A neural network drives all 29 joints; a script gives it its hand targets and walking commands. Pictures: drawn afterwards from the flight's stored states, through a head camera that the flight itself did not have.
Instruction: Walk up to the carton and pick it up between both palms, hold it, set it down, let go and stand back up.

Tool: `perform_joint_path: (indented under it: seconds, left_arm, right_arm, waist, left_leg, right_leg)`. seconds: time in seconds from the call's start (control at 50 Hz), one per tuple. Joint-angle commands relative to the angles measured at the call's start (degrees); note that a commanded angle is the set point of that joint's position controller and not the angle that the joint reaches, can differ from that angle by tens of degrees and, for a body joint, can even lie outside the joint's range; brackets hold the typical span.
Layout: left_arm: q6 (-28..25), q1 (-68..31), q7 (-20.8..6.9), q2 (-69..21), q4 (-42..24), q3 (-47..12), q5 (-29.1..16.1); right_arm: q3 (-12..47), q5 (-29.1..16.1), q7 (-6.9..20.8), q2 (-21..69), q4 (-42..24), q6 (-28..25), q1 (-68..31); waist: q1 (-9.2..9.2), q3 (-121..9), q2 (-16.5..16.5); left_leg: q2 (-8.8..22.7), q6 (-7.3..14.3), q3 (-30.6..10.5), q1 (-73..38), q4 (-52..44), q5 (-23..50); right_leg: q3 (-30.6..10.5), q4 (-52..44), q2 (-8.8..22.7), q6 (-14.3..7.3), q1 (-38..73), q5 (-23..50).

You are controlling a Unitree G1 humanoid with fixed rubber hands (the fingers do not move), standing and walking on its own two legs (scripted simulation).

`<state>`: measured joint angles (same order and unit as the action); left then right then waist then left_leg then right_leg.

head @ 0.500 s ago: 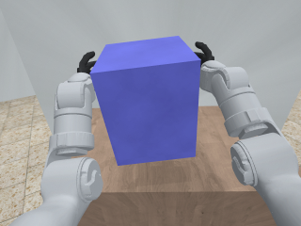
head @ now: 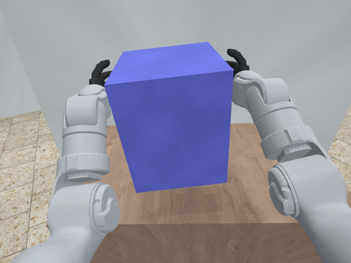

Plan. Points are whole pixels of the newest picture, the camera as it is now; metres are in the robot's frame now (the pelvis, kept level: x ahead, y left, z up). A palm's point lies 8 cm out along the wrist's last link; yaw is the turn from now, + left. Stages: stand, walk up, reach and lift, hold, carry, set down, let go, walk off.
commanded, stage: hold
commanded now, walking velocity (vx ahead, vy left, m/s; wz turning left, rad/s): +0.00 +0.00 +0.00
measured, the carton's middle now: (173, 114) +0.39 -0.01 +0.24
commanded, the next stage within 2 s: none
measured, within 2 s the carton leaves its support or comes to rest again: neither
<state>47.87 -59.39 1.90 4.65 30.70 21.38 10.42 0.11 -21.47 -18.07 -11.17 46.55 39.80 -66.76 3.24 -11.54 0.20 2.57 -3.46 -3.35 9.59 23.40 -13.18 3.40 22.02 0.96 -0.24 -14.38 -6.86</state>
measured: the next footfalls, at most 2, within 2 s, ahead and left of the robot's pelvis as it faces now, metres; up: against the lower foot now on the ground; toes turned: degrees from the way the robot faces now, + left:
none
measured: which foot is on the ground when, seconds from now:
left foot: down 0.00-1.00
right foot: down 0.00-1.00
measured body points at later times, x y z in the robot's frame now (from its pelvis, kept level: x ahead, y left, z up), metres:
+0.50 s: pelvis +0.00 +0.00 +0.00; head -0.08 +0.00 +0.44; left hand +0.40 +0.14 +0.30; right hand +0.39 -0.15 +0.32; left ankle -0.01 +0.16 -0.74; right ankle +0.05 -0.12 -0.74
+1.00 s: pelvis +0.00 +0.00 +0.00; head -0.08 +0.00 +0.44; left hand +0.40 +0.14 +0.30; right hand +0.39 -0.15 +0.32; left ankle -0.01 +0.16 -0.74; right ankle +0.05 -0.12 -0.74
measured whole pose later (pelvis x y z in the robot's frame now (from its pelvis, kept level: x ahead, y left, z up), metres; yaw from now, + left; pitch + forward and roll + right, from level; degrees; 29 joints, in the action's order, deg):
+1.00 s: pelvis +0.00 +0.00 +0.00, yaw +0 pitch -1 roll +0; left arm 47.9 -59.1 2.1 4.5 30.7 20.7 10.4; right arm 1.2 -22.6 -18.2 -11.9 46.6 40.1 -66.7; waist 3.3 -11.6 0.2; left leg 2.6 -3.5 -3.4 9.6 23.4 -13.2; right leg 3.3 22.0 0.9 -0.2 -14.4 -6.9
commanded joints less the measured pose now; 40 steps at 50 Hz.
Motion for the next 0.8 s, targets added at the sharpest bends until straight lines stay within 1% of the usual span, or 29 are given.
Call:
perform_joint_path:
  seconds: [0.0,0.04,0.06,0.1,0.14,0.16,0.18,0.2,0.22,0.26,0.28,0.3,0.32,0.34,0.4,0.42,0.44,0.48,0.5,0.52,0.54,0.56,0.58,0.62,0.68,0.7,0.72,0.76,0.78]
  left_arm:
    - [-3.43,-46.94,-7.3,-35.54,-13.56,-19.88,-9.08]
    - [-3.32,-45.4,-6.68,-35.89,-12.87,-20.96,-10.16]
    - [-3.6,-47.88,-6.63,-36.15,-14.43,-21.19,-10.19]
    - [-3.37,-46.75,-6.64,-36.71,-13.62,-20.65,-9.54]
    - [-2.8,-45.19,-6.86,-35.41,-9.44,-18.41,-7.85]
    - [-3.25,-47.47,-6.89,-36.3,-12.83,-20.09,-8.83]
    - [-3.1,-45.94,-6.89,-35.81,-11.64,-18.76,-8.36]
    - [-3.1,-46.82,-6.99,-35.68,-12.55,-19.02,-8.31]
    - [-2.81,-45.45,-6.87,-35.09,-10.1,-16.96,-7.08]
    - [-3.52,-47.33,-6.87,-35.07,-12.55,-19.57,-9.13]
    - [-3.19,-45.16,-6.84,-35.26,-10.58,-19.01,-8.71]
    - [-3.35,-47.13,-6.77,-35.12,-12.02,-19.01,-8.76]
    - [-3.35,-47.55,-6.68,-35.22,-11.65,-19.49,-8.94]
    - [-3.33,-46.96,-6.66,-35.83,-11.59,-19.85,-9.46]
    - [-3.27,-46.44,-6.91,-36.88,-12.82,-20.64,-9.04]
    - [-2.83,-46.53,-7.08,-34.64,-9.58,-18.18,-7.87]
    - [-3.28,-46.67,-7.3,-34.48,-9.4,-17.42,-7.37]
    - [-3.49,-47.14,-6.88,-34.98,-11.19,-19.38,-8.35]
    - [-3.3,-46.24,-6.89,-35.34,-11.2,-19.25,-8.87]
    - [-3.39,-47.01,-7.1,-35.28,-10.44,-19.68,-9.12]
    - [-3.76,-47.36,-6.92,-34.76,-13.05,-18.93,-9.06]
    - [-3.31,-45.85,-7.12,-34.37,-10.26,-17.68,-7.88]
    - [-3.38,-47.21,-7.04,-36.14,-12.07,-20.16,-9.24]
    - [-3.59,-47.48,-6.94,-35.17,-11.66,-18.96,-8.86]
    - [-2.94,-44.29,-7.09,-34.14,-10.29,-17.87,-8.08]
    - [-3.37,-46.11,-7.04,-35.62,-13.02,-20.01,-9.25]
    - [-3.56,-46.83,-6.69,-35.83,-15.3,-20.64,-9.77]
    - [-3.39,-47.22,-6.94,-35.39,-11.74,-19.9,-9.2]
    - [-3.63,-48.43,-6.76,-36.22,-13.16,-20.67,-9.56]
  right_arm:
    - [12.63,-13.39,8.46,45.12,-25.75,-1.68,-49.69]
    - [13.01,-14.45,7.89,44.74,-27.88,-1.6,-49.95]
    - [11.79,-13.99,7.86,44.67,-24.51,-1.21,-48.78]
    - [9.95,-12.82,7.9,44.07,-22.92,-1.19,-47.19]
    - [9.46,-11.97,8.21,43.08,-19.55,-0.54,-46.42]
    - [9.49,-11.92,8.67,43.54,-21.1,-1.05,-47.29]
    - [10.28,-12.59,8.68,44.13,-22.11,-1.03,-47.68]
    - [10.3,-12.61,8.59,44.15,-23.0,-0.98,-48.14]
    - [9.87,-12.41,8.79,43.34,-18.75,-0.52,-46.18]
    - [11.12,-12.67,8.66,45.51,-22.55,-0.9,-47.85]
    - [11.77,-13.16,8.35,44.61,-23.5,-1.19,-48.51]
    - [10.7,-12.69,8.42,44.28,-21.7,-0.72,-47.74]
    - [11.12,-12.81,8.58,44.52,-22.81,-1.02,-49.4]
    - [10.16,-12.4,8.56,44.21,-20.8,-0.8,-47.09]
    - [11.04,-12.74,8.46,43.81,-23.28,-1.38,-48.3]
    - [9.59,-12.21,8.52,43.28,-19.05,-0.48,-46.52]
    - [10.21,-11.91,8.74,43.92,-20.25,-0.91,-48.5]
    - [10.56,-11.92,8.8,44.67,-21.41,-0.95,-47.7]
    - [10.58,-12.27,8.73,44.67,-21.61,-0.92,-47.49]
    - [10.06,-12.31,8.5,44.23,-20.46,-0.74,-47.75]
    - [11.5,-12.88,8.47,46.21,-22.91,-1.07,-47.79]
    - [9.8,-11.91,8.18,43.58,-21.47,-0.59,-47.87]
    - [10.99,-13.03,8.48,44.43,-24.4,-1.51,-49.64]
    - [10.74,-12.27,8.67,45.0,-22.4,-1.11,-48.84]
    - [10.84,-12.65,8.2,43.74,-21.22,-0.53,-46.14]
    - [11.96,-13.22,8.36,45.4,-25.01,-1.26,-48.4]
    - [11.56,-13.32,8.24,44.72,-24.19,-1.13,-47.15]
    - [10.82,-12.51,8.32,44.44,-23.62,-1.13,-48.59]
    - [10.17,-12.51,8.47,44.71,-22.47,-1.35,-48.49]
  waist:
    - [-0.18,-24.97,2.2]
    - [0.63,-26.63,2.2]
    - [1.11,-25.67,3.78]
    - [1.76,-23.12,3.43]
    - [0.99,-18.68,3.91]
    - [1.14,-21.53,4.66]
    - [-0.08,-21.64,3.18]
    - [-0.04,-22.3,3.69]
    - [-0.38,-19.93,2.79]
    - [0.52,-23.85,2.17]
    - [-0.34,-23.1,1.94]
    - [0.51,-22.2,2.7]
    - [-0.28,-22.79,3.21]
    - [0.7,-21.88,3.38]
    - [0.99,-23.62,3.92]
    - [0.67,-18.16,3.74]
    - [0.2,-19.44,2.46]
    - [0.31,-21.52,3.62]
    - [0.21,-21.51,2.43]
    - [1.24,-21.38,3.0]
    - [-0.32,-24.22,2.25]
    - [0.3,-20.27,1.85]
    - [0.45,-23.54,3.41]
    - [-0.21,-22.45,2.63]
    - [0.46,-21.05,1.87]
    - [-0.1,-25.13,2.37]
    - [0.53,-24.57,2.99]
    - [0.3,-22.75,4.22]
    - [1.21,-23.42,4.66]
  left_leg:
    - [-7.5,0.11,0.56,7.35,-3.49,7.6]
    - [-7.78,-0.18,0.24,6.23,-2.46,10.55]
    - [-7.33,-0.18,0.19,5.86,-2.59,9.96]
    - [-7.16,-0.39,0.07,6.11,-2.94,8.22]
    - [-6.82,-0.01,0.19,7.99,-4.76,3.57]
    - [-6.47,-0.18,0.25,8.28,-4.78,4.02]
    - [-6.68,0.07,0.52,8.3,-4.66,5.32]
    - [-6.9,0.04,0.48,8.84,-4.6,5.19]
    - [-6.75,0.57,0.17,8.4,-4.81,4.17]
    - [-7.07,0.48,0.66,8.23,-4.35,4.63]
    - [-7.3,0.54,0.32,7.68,-3.76,6.33]
    - [-7.21,0.15,0.48,7.08,-3.62,6.09]
    - [-7.1,0.15,0.42,7.99,-3.57,5.69]
    - [-7.09,0.07,0.43,8.08,-4.26,4.79]
    - [-6.77,-0.08,0.29,7.55,-4.08,5.95]
    - [-6.95,0.06,0.42,9.24,-4.48,3.44]
    - [-6.82,0.65,0.47,9.07,-5.37,1.57]
    - [-6.79,0.45,0.4,9.05,-4.73,3.71]
    - [-6.79,0.36,0.37,8.47,-4.75,4.66]
    - [-6.98,0.41,0.36,8.95,-4.71,2.97]
    - [-7.27,0.69,0.72,7.44,-3.71,6.59]
    - [-7.29,0.51,0.15,8.51,-3.9,4.92]
    - [-7.2,0.19,0.31,6.99,-3.8,5.94]
    - [-7.11,0.44,0.49,8.02,-4.44,3.89]
    - [-7.5,0.12,0.55,7.02,-4.09,6.01]
    - [-7.3,0.03,0.87,7.08,-3.49,7.12]
    - [-7.36,-0.32,0.24,6.44,-3.3,8.55]
    - [-7.04,0.21,0.32,8.51,-4.0,4.99]
    - [-7.0,0.09,0.39,7.9,-3.99,5.0]
  right_leg:
    - [-3.24,-2.25,-6.31,2.02,29.55,10.7]
    - [-3.32,-2.11,-6.68,2.54,28.58,13.18]
    - [-3.49,-2.28,-6.42,2.17,27.09,11.67]
    - [-3.06,-2.67,-6.62,1.91,26.11,9.82]
    - [-2.96,-3.42,-6.54,1.79,25.55,5.31]
    - [-3.09,-2.58,-6.57,1.58,27.05,6.53]
    - [-3.33,-2.33,-6.79,1.66,27.43,8.12]
    - [-3.64,-2.24,-6.25,1.95,28.57,9.1]
    - [-3.42,-2.84,-6.4,1.81,26.88,6.8]
    - [-3.45,-2.3,-6.34,2.3,28.86,8.61]
    - [-3.74,-2.37,-6.12,2.13,27.73,9.15]
    - [-3.44,-2.56,-6.25,1.97,26.2,8.21]
    - [-3.4,-2.6,-6.3,1.91,26.8,8.01]
    - [-3.83,-2.93,-6.11,1.71,27.0,7.98]
    - [-2.87,-2.38,-6.67,1.93,27.54,8.63]
    - [-3.43,-3.06,-6.13,1.86,26.59,6.74]
    - [-3.1,-3.34,-6.32,1.85,26.48,4.78]
    - [-3.65,-2.67,-6.05,2.08,27.29,7.19]
    - [-3.3,-2.57,-6.5,2.03,27.48,8.15]
    - [-3.69,-2.79,-6.16,1.82,27.01,7.13]
    - [-3.81,-2.29,-5.83,2.27,27.61,9.45]
    - [-3.77,-3.13,-5.59,2.18,26.79,7.88]
    - [-3.49,-2.8,-6.21,2.12,26.43,7.74]
    - [-3.5,-2.8,-6.38,2.06,26.7,6.62]
    - [-3.58,-3.02,-6.31,2.22,27.57,8.89]
    - [-3.9,-2.47,-6.48,2.17,28.42,9.89]
    - [-3.56,-2.21,-6.4,1.93,28.03,11.99]
    - [-3.76,-2.54,-6.28,1.98,27.35,8.06]
    - [-3.18,-2.16,-6.54,2.03,26.83,8.06]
